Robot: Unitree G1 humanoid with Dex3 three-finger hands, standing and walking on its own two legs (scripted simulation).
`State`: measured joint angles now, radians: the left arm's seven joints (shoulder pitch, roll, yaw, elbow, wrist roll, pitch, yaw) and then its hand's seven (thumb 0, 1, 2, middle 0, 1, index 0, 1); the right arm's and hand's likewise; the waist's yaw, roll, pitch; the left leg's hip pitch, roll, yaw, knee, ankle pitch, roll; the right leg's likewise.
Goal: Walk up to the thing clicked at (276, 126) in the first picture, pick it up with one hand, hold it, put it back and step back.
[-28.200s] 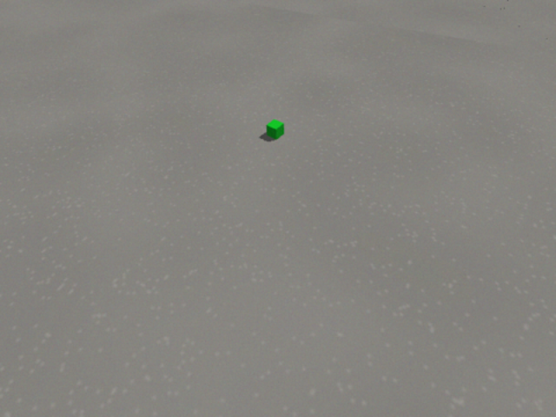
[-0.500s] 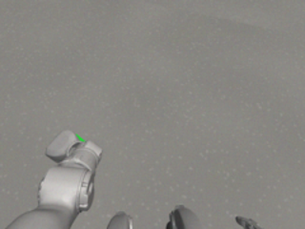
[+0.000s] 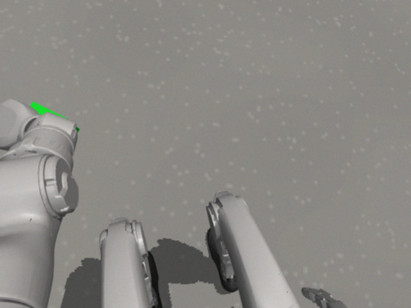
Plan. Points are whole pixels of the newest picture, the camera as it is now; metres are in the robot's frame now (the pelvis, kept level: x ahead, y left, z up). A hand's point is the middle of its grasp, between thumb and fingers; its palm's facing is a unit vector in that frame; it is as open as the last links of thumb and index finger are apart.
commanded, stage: crouch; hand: left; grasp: from above
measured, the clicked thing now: (48, 131) +0.52 +0.24 -0.15
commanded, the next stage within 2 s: lower in 1.02 s
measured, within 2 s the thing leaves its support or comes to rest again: neither
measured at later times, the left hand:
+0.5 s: hand (66, 144) +0.51 +0.24 -0.23, palm faces -0.14 -0.40 -0.90, open 9.7 cm
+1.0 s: hand (73, 148) +0.52 +0.24 -0.29, palm faces -0.14 -0.41 -0.90, open 9.7 cm
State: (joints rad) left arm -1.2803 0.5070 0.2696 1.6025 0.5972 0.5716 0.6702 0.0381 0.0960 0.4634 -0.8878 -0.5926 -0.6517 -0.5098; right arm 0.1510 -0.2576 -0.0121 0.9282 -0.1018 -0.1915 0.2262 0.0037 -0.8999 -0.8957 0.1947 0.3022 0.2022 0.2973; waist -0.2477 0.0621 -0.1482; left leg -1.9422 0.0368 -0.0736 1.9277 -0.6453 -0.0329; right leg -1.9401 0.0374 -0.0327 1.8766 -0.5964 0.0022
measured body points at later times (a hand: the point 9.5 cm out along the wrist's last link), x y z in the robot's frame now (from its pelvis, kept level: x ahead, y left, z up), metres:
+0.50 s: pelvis +0.00 +0.00 -0.10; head +0.26 +0.01 +0.27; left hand +0.52 +0.26 -0.18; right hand -0.03 -0.26 -0.21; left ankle +0.07 +0.13 -0.44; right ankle +0.09 -0.12 -0.44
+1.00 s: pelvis +0.00 +0.01 -0.14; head +0.28 +0.02 +0.21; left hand +0.53 +0.26 -0.24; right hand -0.06 -0.25 -0.23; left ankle +0.07 +0.13 -0.44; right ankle +0.09 -0.12 -0.44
